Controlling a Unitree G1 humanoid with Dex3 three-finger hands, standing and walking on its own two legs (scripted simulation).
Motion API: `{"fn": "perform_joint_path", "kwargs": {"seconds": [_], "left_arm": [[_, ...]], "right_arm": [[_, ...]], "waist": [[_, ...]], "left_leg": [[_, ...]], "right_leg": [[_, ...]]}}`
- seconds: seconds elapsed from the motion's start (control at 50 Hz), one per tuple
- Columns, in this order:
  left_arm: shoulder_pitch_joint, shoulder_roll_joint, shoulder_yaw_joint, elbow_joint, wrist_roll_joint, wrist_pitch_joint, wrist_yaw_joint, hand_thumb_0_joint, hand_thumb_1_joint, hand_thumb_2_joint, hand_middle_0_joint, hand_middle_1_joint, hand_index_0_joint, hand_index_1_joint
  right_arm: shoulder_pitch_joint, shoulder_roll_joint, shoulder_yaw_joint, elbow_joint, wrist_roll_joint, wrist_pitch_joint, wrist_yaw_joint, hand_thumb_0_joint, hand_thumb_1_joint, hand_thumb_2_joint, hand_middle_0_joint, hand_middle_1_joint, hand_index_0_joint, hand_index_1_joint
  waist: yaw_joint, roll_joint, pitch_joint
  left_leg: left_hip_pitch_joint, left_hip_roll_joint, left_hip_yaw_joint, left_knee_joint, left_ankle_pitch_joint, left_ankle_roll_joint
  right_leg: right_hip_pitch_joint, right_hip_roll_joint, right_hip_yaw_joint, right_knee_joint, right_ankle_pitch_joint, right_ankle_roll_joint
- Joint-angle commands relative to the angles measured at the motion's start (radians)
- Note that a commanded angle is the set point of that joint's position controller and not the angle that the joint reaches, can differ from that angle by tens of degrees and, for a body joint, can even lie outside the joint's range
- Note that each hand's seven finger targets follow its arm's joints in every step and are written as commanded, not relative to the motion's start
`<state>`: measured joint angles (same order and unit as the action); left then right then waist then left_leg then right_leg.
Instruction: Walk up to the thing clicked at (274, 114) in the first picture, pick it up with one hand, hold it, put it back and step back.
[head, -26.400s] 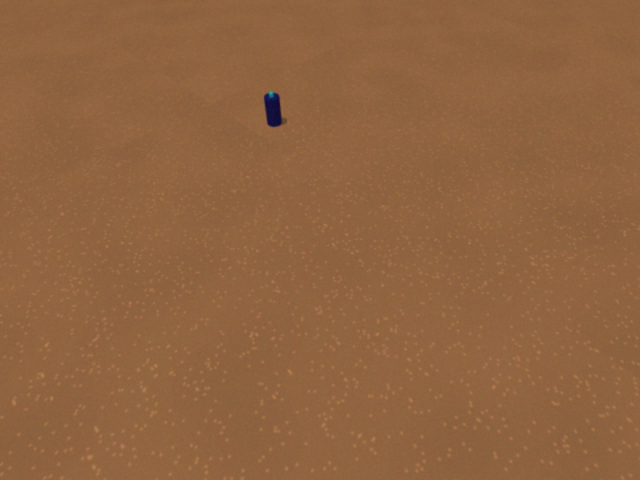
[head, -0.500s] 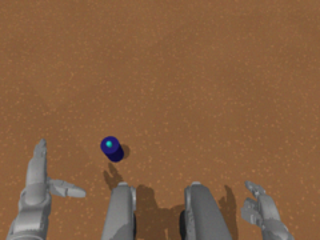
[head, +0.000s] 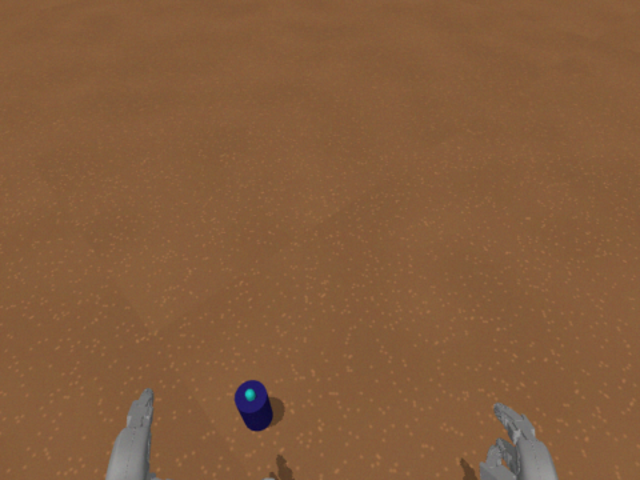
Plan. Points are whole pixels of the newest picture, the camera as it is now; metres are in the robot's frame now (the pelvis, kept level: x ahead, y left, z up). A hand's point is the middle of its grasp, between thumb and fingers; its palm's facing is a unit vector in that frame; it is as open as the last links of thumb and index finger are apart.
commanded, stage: home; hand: left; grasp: from the side
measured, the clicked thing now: (254, 404) +0.43 +0.19 -0.62
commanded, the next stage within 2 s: stand in 1.58 s
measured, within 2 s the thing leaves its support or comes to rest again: neither
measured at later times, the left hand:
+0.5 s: hand (193, 471) +0.16 +0.17 -0.04, palm faces +0.12 -0.95 -0.29, open 17.4 cm
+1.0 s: hand out of the picture +0.15 +0.16 -0.04, palm faces +0.12 -0.95 -0.28, open 17.3 cm
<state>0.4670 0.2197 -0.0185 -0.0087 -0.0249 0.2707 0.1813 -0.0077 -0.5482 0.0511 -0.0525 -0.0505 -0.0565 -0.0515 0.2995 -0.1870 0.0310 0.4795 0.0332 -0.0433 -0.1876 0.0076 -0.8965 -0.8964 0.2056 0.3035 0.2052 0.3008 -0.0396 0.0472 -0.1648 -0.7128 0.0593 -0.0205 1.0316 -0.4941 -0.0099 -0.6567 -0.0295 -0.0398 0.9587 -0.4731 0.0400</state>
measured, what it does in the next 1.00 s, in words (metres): stands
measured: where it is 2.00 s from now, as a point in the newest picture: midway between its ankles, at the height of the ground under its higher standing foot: outside the picture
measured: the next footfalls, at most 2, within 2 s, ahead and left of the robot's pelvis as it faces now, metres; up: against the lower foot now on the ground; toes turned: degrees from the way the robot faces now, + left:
none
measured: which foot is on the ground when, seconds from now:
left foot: down 0.00-1.00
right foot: down 0.00-1.00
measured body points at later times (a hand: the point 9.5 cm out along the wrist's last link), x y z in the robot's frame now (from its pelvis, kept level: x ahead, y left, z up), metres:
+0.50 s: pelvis +0.00 -0.02 +0.01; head +0.02 -0.02 +0.46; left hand +0.15 +0.22 -0.02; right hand +0.16 -0.25 -0.07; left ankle +0.01 +0.12 -0.68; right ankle +0.00 -0.15 -0.68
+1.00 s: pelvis -0.01 -0.02 +0.01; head +0.00 -0.02 +0.46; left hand +0.14 +0.21 -0.02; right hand +0.15 -0.26 -0.06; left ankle +0.01 +0.12 -0.68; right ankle +0.00 -0.15 -0.68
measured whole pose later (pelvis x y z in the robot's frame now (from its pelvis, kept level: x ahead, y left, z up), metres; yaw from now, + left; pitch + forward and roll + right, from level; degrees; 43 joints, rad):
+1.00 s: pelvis -0.01 -0.02 +0.01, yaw +1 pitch +7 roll -2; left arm 0.46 0.20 -0.01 0.01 -0.02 0.27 0.13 -0.01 -0.51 0.08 -0.06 -0.06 -0.06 -0.06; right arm 0.28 -0.20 0.02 0.52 0.01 -0.12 -0.18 0.01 -0.90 -0.90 0.20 0.30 0.20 0.30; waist -0.02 0.04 -0.10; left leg -0.62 0.06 -0.03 0.95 -0.44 -0.04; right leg -0.58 -0.02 -0.05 0.91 -0.44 0.01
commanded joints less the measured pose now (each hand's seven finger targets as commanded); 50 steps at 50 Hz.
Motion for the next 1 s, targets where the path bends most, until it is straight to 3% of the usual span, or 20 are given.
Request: {"fn": "perform_joint_path", "kwargs": {"seconds": [0.0,0.02,0.04,0.1,0.16,0.22,0.28,0.32,0.4,0.46,0.48,0.54,0.6,0.68,0.74,0.76,0.8,0.86,0.96,0.98], "left_arm": [[-0.073,0.147,0.093,-0.305,0.016,-0.045,0.004,0.000,-0.589,0.033,-0.045,-0.046,-0.044,-0.047],[-0.048,0.119,0.067,-0.261,0.016,-0.042,-0.001,0.000,-0.569,0.044,-0.047,-0.049,-0.047,-0.050],[0.067,0.022,0.013,-0.090,0.019,-0.028,-0.014,0.000,-0.598,0.028,-0.044,-0.045,-0.044,-0.045],[-0.096,0.141,0.101,-0.284,0.021,-0.054,-0.011,0.000,-0.565,0.047,-0.048,-0.050,-0.047,-0.050],[0.010,0.041,0.027,-0.147,0.022,-0.039,-0.026,0.000,-0.564,0.047,-0.048,-0.050,-0.047,-0.050],[-0.069,0.108,0.072,-0.221,0.025,-0.050,-0.019,0.000,-0.565,0.048,-0.047,-0.051,-0.048,-0.051],[0.006,0.058,0.039,-0.132,0.021,-0.040,-0.026,0.000,-0.550,0.058,-0.049,-0.055,-0.050,-0.054],[-0.068,0.101,0.067,-0.241,0.020,-0.053,-0.021,0.000,-0.531,0.069,-0.051,-0.058,-0.052,-0.058],[0.005,0.066,0.055,-0.134,0.018,-0.044,-0.030,0.000,-0.543,0.062,-0.050,-0.057,-0.051,-0.056],[-0.053,0.117,0.087,-0.231,0.020,-0.058,-0.027,0.000,-0.539,0.065,-0.050,-0.058,-0.051,-0.057],[-0.001,0.083,0.068,-0.148,0.022,-0.051,-0.029,0.000,-0.564,0.051,-0.047,-0.055,-0.049,-0.053],[-0.015,0.077,0.060,-0.153,0.019,-0.053,-0.032,0.000,-0.536,0.067,-0.050,-0.060,-0.052,-0.058],[-0.053,0.114,0.086,-0.198,0.019,-0.058,-0.030,0.000,-0.523,0.075,-0.052,-0.062,-0.054,-0.060],[-0.005,0.056,0.047,-0.113,0.018,-0.051,-0.038,0.000,-0.516,0.079,-0.052,-0.064,-0.055,-0.062],[-0.053,0.112,0.084,-0.193,0.020,-0.058,-0.034,0.000,-0.544,0.063,-0.049,-0.059,-0.052,-0.057],[0.007,0.066,0.059,-0.101,0.019,-0.050,-0.040,0.000,-0.532,0.071,-0.051,-0.062,-0.053,-0.059],[-0.068,0.115,0.090,-0.219,0.016,-0.061,-0.034,0.000,-0.515,0.080,-0.052,-0.064,-0.055,-0.062],[-0.052,0.086,0.068,-0.161,0.015,-0.055,-0.040,0.000,-0.510,0.082,-0.053,-0.065,-0.055,-0.063],[-0.078,0.117,0.086,-0.213,0.019,-0.063,-0.034,0.000,-0.511,0.082,-0.053,-0.065,-0.055,-0.063],[-0.040,0.086,0.066,-0.158,0.020,-0.059,-0.037,0.000,-0.500,0.089,-0.054,-0.067,-0.056,-0.065]], "right_arm": [[-0.074,-0.130,-0.055,-0.159,-0.011,-0.068,-0.013,0.000,-0.896,-0.902,0.201,0.301,0.201,0.301],[-0.075,-0.124,-0.049,-0.157,-0.013,-0.072,-0.013,0.000,-0.896,-0.902,0.201,0.301,0.201,0.301],[-0.081,-0.122,-0.048,-0.163,-0.015,-0.082,-0.012,0.000,-0.896,-0.902,0.201,0.301,0.201,0.301],[-0.071,-0.132,-0.058,-0.154,-0.020,-0.091,-0.014,0.000,-0.896,-0.902,0.201,0.301,0.201,0.301],[-0.074,-0.124,-0.049,-0.151,-0.025,-0.105,-0.008,0.000,-0.896,-0.902,0.201,0.301,0.201,0.301],[-0.084,-0.132,-0.053,-0.144,-0.024,-0.109,-0.008,0.000,-0.896,-0.902,0.201,0.301,0.201,0.301],[-0.088,-0.123,-0.045,-0.143,-0.023,-0.114,-0.006,0.000,-0.897,-0.903,0.201,0.301,0.201,0.301],[-0.088,-0.133,-0.056,-0.140,-0.024,-0.118,-0.007,0.000,-0.897,-0.903,0.201,0.301,0.201,0.301],[-0.086,-0.126,-0.048,-0.132,-0.023,-0.116,-0.003,0.000,-0.897,-0.902,0.201,0.301,0.201,0.301],[-0.089,-0.131,-0.055,-0.132,-0.023,-0.115,-0.003,0.000,-0.897,-0.903,0.201,0.301,0.201,0.301],[-0.089,-0.130,-0.053,-0.131,-0.024,-0.113,-0.002,0.000,-0.897,-0.903,0.201,0.301,0.201,0.301],[-0.089,-0.126,-0.052,-0.129,-0.024,-0.116,-0.005,0.000,-0.898,-0.903,0.201,0.301,0.201,0.301],[-0.090,-0.133,-0.056,-0.130,-0.024,-0.120,-0.006,0.000,-0.898,-0.903,0.201,0.301,0.201,0.301],[-0.096,-0.128,-0.054,-0.122,-0.024,-0.126,-0.002,0.000,-0.898,-0.903,0.200,0.301,0.200,0.301],[-0.091,-0.136,-0.058,-0.124,-0.024,-0.123,-0.006,0.000,-0.898,-0.903,0.200,0.301,0.200,0.301],[-0.097,-0.132,-0.052,-0.121,-0.024,-0.125,-0.004,0.000,-0.898,-0.903,0.200,0.301,0.201,0.301],[-0.095,-0.132,-0.057,-0.125,-0.024,-0.125,-0.006,0.000,-0.898,-0.903,0.200,0.301,0.201,0.301],[-0.105,-0.129,-0.051,-0.128,-0.024,-0.130,-0.004,0.000,-0.898,-0.903,0.200,0.301,0.200,0.301],[-0.103,-0.133,-0.056,-0.126,-0.023,-0.136,-0.008,0.000,-0.899,-0.903,0.200,0.301,0.200,0.301],[-0.102,-0.126,-0.051,-0.122,-0.024,-0.138,-0.007,0.000,-0.898,-0.903,0.200,0.301,0.200,0.301]], "waist": [[0.016,0.043,-0.024],[0.008,0.020,0.003],[-0.014,-0.050,0.045],[0.004,0.010,-0.042],[-0.006,-0.011,-0.010],[0.013,0.036,-0.042],[0.007,-0.008,0.001],[0.018,0.002,-0.047],[0.010,-0.035,-0.005],[0.026,0.011,-0.066],[0.019,-0.021,-0.046],[0.012,-0.043,-0.028],[0.018,-0.030,-0.039],[0.008,-0.037,-0.001],[0.013,-0.031,-0.036],[0.010,-0.054,0.001],[0.019,-0.018,-0.043],[0.012,-0.022,0.012],[0.021,-0.017,-0.014],[0.015,-0.040,0.003]], "left_leg": [[0.137,-0.026,-0.009,-0.241,0.169,0.001],[0.130,-0.030,-0.007,-0.244,0.159,0.003],[0.120,-0.025,-0.009,-0.243,0.152,0.006],[0.162,-0.033,0.002,-0.230,0.206,0.005],[0.170,-0.033,0.000,-0.234,0.216,0.002],[0.189,-0.034,-0.007,-0.254,0.206,-0.004],[0.173,-0.039,0.002,-0.242,0.212,0.001],[0.182,-0.045,0.013,-0.227,0.242,0.004],[0.165,-0.047,0.021,-0.220,0.234,0.010],[0.189,-0.046,0.018,-0.225,0.254,0.005],[0.182,-0.043,0.013,-0.230,0.247,0.006],[0.173,-0.044,0.022,-0.220,0.243,0.011],[0.175,-0.051,0.036,-0.210,0.233,0.014],[0.160,-0.048,0.031,-0.220,0.205,0.014],[0.174,-0.050,0.032,-0.224,0.201,0.015],[0.159,-0.047,0.029,-0.230,0.186,0.016],[0.174,-0.049,0.033,-0.225,0.202,0.014],[0.146,-0.053,0.035,-0.237,0.131,0.015],[0.166,-0.049,0.031,-0.243,0.151,0.012],[0.160,-0.050,0.034,-0.240,0.141,0.014]], "right_leg": [[0.059,0.056,-0.053,-0.160,0.137,-0.047],[0.055,0.056,-0.054,-0.171,0.130,-0.045],[0.041,0.061,-0.057,-0.174,0.122,-0.042],[0.084,0.054,-0.045,-0.175,0.168,-0.044],[0.078,0.055,-0.045,-0.175,0.174,-0.044],[0.098,0.056,-0.051,-0.177,0.161,-0.048],[0.094,0.051,-0.047,-0.196,0.170,-0.042],[0.121,0.046,-0.038,-0.202,0.208,-0.039],[0.111,0.044,-0.032,-0.210,0.212,-0.034],[0.134,0.045,-0.033,-0.199,0.220,-0.039],[0.126,0.049,-0.036,-0.199,0.212,-0.039],[0.120,0.045,-0.030,-0.209,0.220,-0.033],[0.125,0.036,-0.014,-0.226,0.219,-0.028],[0.099,0.043,-0.023,-0.220,0.190,-0.031],[0.116,0.039,-0.018,-0.227,0.182,-0.031],[0.106,0.041,-0.021,-0.227,0.167,-0.031],[0.122,0.038,-0.016,-0.229,0.182,-0.033],[0.092,0.037,-0.014,-0.243,0.110,-0.033],[0.108,0.041,-0.022,-0.232,0.123,-0.037],[0.097,0.041,-0.020,-0.235,0.114,-0.035]]}}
